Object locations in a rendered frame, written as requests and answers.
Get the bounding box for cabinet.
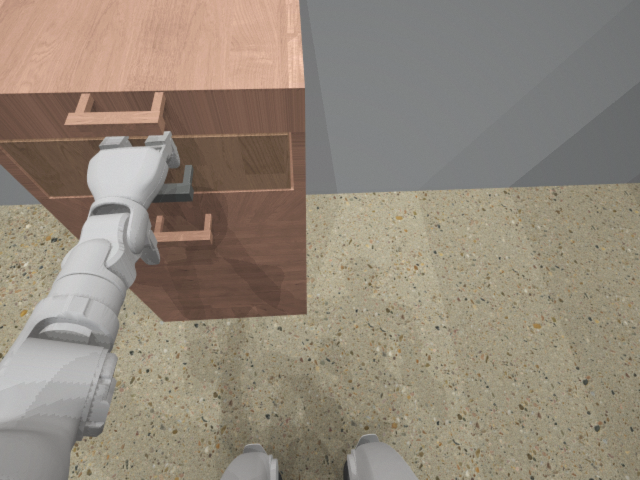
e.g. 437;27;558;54
0;0;307;322

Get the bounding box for drawer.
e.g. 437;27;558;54
0;132;291;197

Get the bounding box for robot right thigh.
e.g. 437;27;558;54
347;442;419;480

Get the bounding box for robot left hand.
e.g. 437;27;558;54
87;131;180;265

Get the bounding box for left robot forearm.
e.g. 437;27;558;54
0;197;149;386

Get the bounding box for robot thigh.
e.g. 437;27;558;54
220;452;279;480
347;442;419;480

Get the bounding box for robot left thigh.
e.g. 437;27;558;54
220;452;279;480

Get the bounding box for left robot upper arm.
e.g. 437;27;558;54
0;337;118;480

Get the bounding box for handle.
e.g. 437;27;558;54
64;111;166;138
154;230;213;248
152;165;194;203

